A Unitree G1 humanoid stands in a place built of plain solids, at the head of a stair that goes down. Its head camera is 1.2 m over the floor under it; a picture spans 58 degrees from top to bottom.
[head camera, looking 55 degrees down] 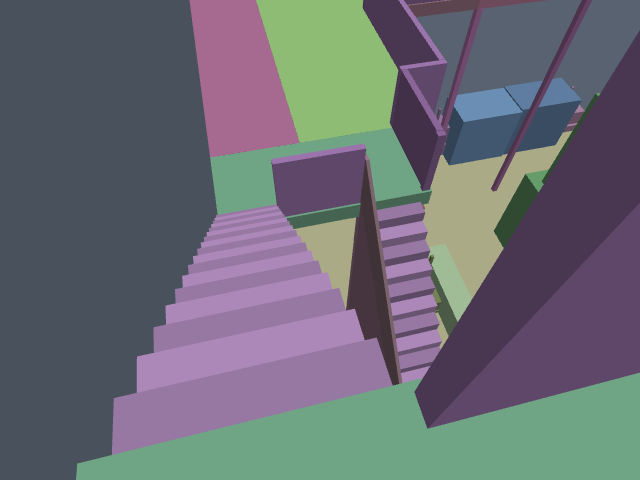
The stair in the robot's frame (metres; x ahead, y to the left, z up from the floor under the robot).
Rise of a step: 0.21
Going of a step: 0.22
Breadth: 0.88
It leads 13 degrees to the left of straight ahead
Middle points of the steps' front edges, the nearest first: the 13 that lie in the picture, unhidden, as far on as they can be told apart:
0.26 0.18 0.00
0.48 0.23 -0.21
0.69 0.28 -0.42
0.91 0.33 -0.64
1.12 0.38 -0.85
1.34 0.44 -1.06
1.55 0.49 -1.28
1.76 0.54 -1.49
1.98 0.59 -1.70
2.19 0.64 -1.91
2.41 0.69 -2.13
2.62 0.74 -2.34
2.83 0.79 -2.55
